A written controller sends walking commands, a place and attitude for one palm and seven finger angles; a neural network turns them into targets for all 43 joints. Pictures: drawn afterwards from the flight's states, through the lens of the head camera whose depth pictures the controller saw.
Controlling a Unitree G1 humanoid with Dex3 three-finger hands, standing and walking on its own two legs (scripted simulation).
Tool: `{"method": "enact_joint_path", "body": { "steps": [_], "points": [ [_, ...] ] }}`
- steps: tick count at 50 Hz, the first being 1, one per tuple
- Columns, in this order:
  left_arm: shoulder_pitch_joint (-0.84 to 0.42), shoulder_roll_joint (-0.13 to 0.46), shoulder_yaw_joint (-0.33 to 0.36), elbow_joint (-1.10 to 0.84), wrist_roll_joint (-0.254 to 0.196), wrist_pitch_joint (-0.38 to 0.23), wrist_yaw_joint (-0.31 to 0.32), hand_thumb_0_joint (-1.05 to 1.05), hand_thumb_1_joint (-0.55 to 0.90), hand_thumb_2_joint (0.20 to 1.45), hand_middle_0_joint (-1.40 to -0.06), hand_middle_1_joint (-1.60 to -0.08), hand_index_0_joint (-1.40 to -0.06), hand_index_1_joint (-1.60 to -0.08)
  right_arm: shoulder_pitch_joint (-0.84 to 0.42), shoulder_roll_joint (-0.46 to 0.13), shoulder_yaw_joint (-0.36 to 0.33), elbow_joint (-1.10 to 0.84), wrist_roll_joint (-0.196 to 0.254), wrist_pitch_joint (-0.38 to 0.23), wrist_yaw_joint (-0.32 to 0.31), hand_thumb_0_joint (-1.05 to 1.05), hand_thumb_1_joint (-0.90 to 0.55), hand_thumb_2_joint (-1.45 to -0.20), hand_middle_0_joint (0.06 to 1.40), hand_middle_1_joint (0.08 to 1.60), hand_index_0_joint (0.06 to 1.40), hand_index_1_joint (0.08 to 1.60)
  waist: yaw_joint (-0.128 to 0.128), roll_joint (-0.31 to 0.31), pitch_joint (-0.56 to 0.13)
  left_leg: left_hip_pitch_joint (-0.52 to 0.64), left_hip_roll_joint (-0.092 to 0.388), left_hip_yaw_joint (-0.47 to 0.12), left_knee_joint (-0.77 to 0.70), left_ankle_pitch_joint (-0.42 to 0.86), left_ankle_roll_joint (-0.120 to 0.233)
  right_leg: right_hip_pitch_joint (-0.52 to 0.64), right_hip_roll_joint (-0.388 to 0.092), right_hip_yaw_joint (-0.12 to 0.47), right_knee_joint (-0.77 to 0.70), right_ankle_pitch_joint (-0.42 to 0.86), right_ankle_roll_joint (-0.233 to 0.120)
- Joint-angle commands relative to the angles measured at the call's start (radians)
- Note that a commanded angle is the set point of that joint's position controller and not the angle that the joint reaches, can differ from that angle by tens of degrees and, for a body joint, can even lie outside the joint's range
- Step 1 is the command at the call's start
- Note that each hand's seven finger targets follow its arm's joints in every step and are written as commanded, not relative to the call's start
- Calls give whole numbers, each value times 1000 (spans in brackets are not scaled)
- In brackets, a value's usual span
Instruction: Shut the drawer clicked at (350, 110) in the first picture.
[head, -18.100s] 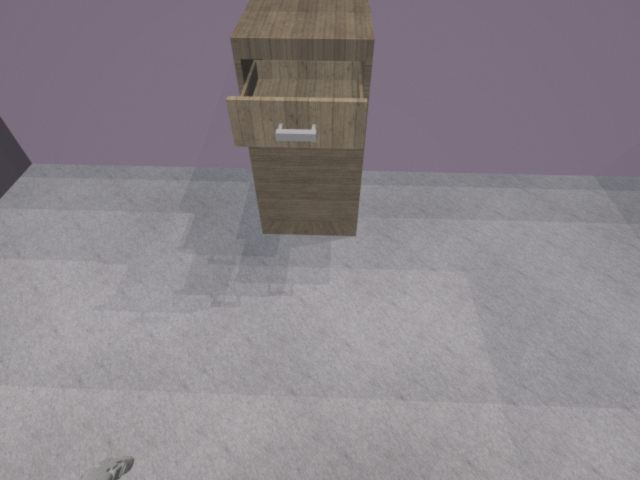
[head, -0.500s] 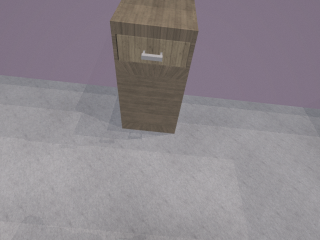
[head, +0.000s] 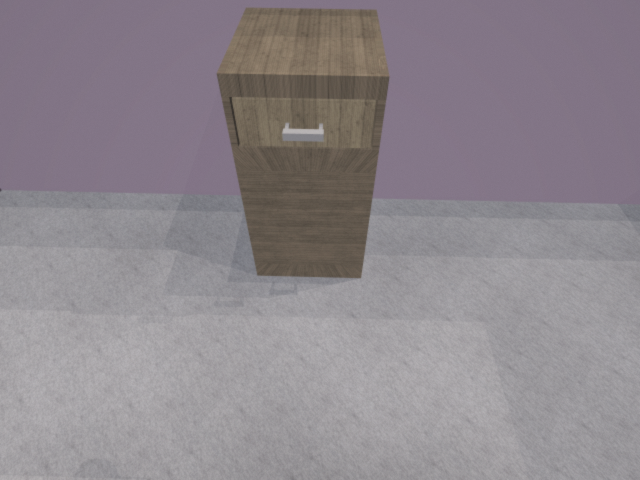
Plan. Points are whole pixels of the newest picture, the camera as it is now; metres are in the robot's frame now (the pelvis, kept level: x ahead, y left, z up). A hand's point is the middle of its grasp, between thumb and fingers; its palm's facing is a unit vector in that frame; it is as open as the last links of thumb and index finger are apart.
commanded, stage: let the arm hang, fingers relaxed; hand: left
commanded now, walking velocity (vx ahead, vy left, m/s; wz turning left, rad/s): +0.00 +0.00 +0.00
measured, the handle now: (303, 130) +0.93 +0.10 -0.09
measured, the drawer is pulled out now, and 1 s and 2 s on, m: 0.00 0.00 0.00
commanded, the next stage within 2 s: look to check the result in 0.30 s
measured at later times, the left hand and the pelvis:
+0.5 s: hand out of the picture -0.03 +0.15 -0.18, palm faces +0.04 -0.99 -0.16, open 7.4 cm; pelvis +0.00 +0.00 +0.00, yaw -1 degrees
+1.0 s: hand out of the picture -0.01 +0.15 -0.18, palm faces +0.03 -0.98 -0.18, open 7.4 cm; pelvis +0.00 -0.01 +0.00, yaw -1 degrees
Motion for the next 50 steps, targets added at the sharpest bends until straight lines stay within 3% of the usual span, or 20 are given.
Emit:
{"method": "enact_joint_path", "body": {
  "steps": [1, 24, 50],
  "points": [
    [88, 98, 17, 1, -6, -6, 9, 0, 900, 900, -200, -300, -200, -300, 77, -65, -17, -11, -3, -14, -6, 0, -900, -900, 200, 300, 200, 300, 5, 2, 45, -18, 89, -97, -101, 76, 9, -51, -65, 66, -91, 57, -43],
    [134, 44, 19, 43, -3, -11, 16, 0, 900, 900, -200, -300, -200, -300, 133, -24, -29, 25, 0, -17, -15, 0, -900, -900, 200, 300, 200, 300, -6, -1, 55, -1, 92, -86, -104, 36, 11, -85, -55, 75, -89, 51, -43],
    [120, 63, 26, 32, -3, -19, 17, 0, 900, 900, -200, -300, -200, -300, 109, -41, -32, 24, 2, -20, -15, 0, -900, -900, 200, 300, 200, 300, -2, -9, 46, 19, 95, -82, -93, 101, 7, -72, -57, 83, -96, 96, -45]
  ]
}}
